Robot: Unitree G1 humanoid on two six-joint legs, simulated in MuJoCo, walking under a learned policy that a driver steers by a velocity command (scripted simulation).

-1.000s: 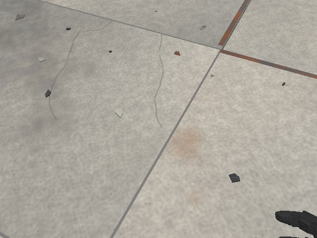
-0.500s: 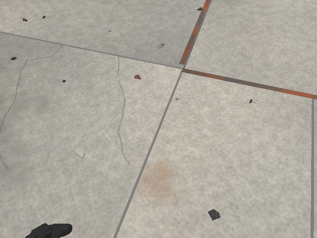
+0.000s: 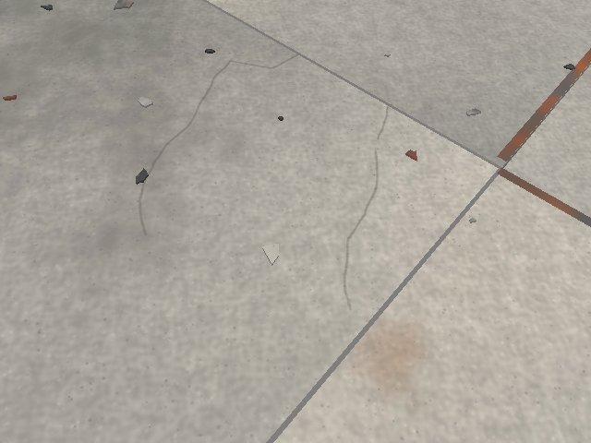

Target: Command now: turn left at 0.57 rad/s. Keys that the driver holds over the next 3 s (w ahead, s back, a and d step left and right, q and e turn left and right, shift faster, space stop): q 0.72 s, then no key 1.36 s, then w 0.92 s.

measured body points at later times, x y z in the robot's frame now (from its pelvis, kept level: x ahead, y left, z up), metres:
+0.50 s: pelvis +0.01 -0.03 +0.00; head +0.05 -0.04 +0.45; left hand +0.08 +0.28 -0.08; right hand +0.24 -0.28 -0.10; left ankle -0.05 +0.09 -0.65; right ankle +0.04 -0.15 -0.74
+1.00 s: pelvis -0.01 +0.02 +0.00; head +0.00 +0.06 +0.45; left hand -0.05 +0.34 -0.12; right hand +0.27 -0.12 -0.07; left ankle -0.05 +0.10 -0.74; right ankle +0.06 -0.12 -0.68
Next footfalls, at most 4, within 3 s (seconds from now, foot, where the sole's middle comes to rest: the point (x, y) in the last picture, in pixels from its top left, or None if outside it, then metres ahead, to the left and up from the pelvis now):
0.34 right None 0.08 -0.13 -0.78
0.74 left None -0.02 0.12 -0.78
1.14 right None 0.10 -0.09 -0.78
2.80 right None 0.44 0.14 -0.78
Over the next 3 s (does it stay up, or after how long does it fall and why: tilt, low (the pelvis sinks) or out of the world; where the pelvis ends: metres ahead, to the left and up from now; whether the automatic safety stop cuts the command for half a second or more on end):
stays up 0.33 0.16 0.00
